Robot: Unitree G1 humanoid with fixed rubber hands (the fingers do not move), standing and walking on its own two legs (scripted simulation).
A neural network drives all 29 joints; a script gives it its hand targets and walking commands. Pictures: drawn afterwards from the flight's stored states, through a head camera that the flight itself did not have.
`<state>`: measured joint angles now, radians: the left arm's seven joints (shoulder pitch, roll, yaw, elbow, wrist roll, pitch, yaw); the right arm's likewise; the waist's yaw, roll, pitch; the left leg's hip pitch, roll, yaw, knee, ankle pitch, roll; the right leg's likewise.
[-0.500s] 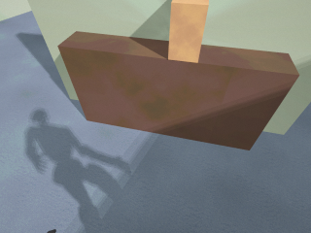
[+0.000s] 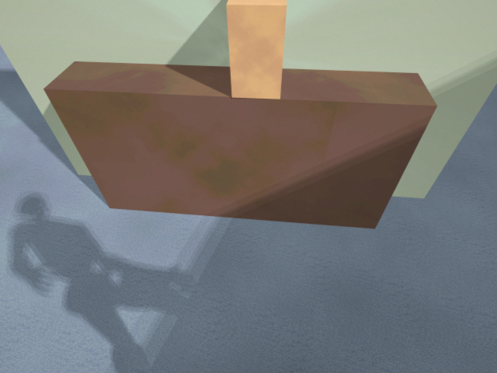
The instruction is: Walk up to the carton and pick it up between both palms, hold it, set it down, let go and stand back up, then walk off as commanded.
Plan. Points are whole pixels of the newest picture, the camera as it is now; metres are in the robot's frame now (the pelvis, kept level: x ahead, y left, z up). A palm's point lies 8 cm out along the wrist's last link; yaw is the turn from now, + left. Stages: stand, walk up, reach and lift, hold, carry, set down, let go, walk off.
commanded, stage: walk up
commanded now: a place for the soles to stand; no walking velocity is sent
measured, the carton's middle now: (258, 43) +1.08 -0.04 +0.07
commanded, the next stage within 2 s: none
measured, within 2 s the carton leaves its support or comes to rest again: neither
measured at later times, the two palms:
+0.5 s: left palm (76, 319) +0.26 +0.33 -0.10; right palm (431, 275) +0.30 -0.34 -0.06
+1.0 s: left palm (150, 183) +0.57 +0.25 -0.06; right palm (419, 262) +0.36 -0.36 -0.11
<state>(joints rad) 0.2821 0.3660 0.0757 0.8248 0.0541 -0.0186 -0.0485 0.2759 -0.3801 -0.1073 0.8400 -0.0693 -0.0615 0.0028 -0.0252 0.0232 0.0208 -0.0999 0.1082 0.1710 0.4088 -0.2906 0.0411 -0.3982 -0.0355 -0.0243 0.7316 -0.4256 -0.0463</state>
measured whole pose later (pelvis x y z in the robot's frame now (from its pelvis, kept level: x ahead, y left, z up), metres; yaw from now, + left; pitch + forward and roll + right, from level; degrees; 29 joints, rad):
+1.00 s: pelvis +0.37 -0.04 -0.03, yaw -9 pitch -5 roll -2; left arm 0.29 0.44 0.06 0.51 0.02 -0.03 0.01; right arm 0.47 -0.45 -0.06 0.52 -0.01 0.02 0.03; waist -0.05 0.05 0.10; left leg -0.36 0.05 -0.03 1.18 -0.53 0.01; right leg -0.32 0.00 -0.06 0.70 -0.29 -0.02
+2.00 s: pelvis +0.58 -0.03 +0.00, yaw -9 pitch -3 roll +0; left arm 0.08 0.44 0.02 0.88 -0.02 -0.02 -0.01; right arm 0.12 -0.44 -0.02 0.89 0.02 0.00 0.02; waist 0.00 0.01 0.06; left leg -0.12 0.05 0.05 0.42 -0.25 -0.04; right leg -0.18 -0.06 -0.03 0.44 -0.21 0.03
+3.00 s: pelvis +0.67 +0.02 -0.01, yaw -10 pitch -5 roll -1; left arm 0.21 0.43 0.07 0.74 0.02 0.03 -0.02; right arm 0.39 -0.41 -0.06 0.71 0.00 -0.02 0.00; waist -0.06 -0.02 0.10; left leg -0.12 0.06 0.07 0.56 -0.35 -0.01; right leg -0.33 -0.04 0.00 0.60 -0.22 0.00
